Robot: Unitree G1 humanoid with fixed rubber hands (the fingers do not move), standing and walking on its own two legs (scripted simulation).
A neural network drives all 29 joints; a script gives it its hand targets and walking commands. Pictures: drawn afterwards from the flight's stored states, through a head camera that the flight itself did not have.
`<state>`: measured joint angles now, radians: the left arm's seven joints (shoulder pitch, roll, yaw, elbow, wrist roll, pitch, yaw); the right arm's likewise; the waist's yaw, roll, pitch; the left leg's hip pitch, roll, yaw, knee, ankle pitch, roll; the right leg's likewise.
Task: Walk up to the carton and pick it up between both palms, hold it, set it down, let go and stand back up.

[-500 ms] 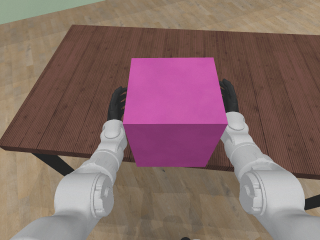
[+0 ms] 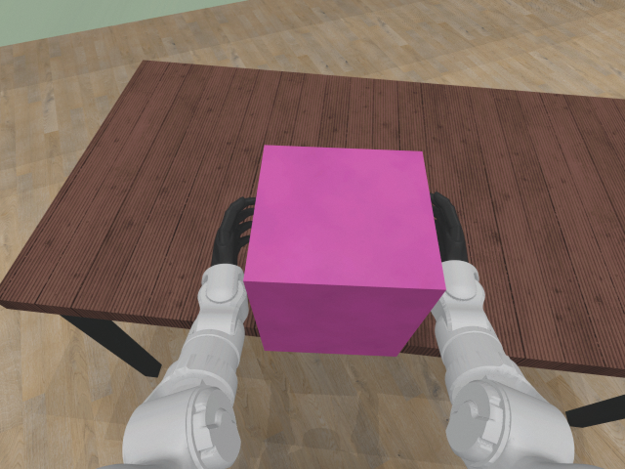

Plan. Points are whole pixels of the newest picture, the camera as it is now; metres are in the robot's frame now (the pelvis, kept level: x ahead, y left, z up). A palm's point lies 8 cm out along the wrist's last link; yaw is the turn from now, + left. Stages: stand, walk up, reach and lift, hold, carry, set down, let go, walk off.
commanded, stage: reach and lift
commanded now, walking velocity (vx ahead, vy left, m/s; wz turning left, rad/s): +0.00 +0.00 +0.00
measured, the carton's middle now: (336, 260) +0.39 -0.02 -0.01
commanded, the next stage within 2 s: none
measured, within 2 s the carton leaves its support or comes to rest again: leaves its support in 0.74 s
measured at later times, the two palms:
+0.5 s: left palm (225, 258) +0.38 +0.13 +0.02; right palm (447, 254) +0.38 -0.17 +0.03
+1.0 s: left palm (200, 269) +0.35 +0.16 +0.03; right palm (431, 250) +0.37 -0.14 +0.05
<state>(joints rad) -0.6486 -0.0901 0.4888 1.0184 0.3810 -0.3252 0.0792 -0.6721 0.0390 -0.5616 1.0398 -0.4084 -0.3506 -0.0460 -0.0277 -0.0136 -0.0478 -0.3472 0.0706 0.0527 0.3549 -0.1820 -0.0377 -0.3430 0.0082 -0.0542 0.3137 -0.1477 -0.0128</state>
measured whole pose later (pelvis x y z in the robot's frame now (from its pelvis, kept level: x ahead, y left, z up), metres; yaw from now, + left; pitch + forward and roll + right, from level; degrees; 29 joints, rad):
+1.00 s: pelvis -0.02 +0.00 +0.00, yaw +2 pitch +10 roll -1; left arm -0.61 -0.04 0.40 1.00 0.32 -0.37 0.10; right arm -0.71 0.02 -0.47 1.19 -0.35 -0.51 -0.13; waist -0.02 -0.03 -0.08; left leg -0.36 0.06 0.01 0.31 -0.12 -0.04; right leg -0.32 0.01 -0.10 0.24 -0.09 -0.02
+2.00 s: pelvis -0.02 +0.02 +0.00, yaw +4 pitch -4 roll -1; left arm -0.54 -0.04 0.23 0.33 0.25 0.40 0.05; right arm -0.63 -0.05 -0.06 0.70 0.15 0.09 -0.19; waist -0.08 -0.06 0.00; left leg -0.09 0.04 0.00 0.35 -0.19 -0.02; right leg -0.03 -0.02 -0.11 0.24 -0.13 0.01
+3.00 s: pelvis -0.03 +0.01 +0.00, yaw +4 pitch -8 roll -1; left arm -0.60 -0.03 0.30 0.16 0.32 0.64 -0.05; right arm -0.68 -0.02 -0.05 0.59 0.15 0.25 -0.22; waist -0.09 -0.06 0.05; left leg -0.02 0.04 0.00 0.34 -0.18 -0.02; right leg 0.03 -0.02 -0.10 0.26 -0.14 0.01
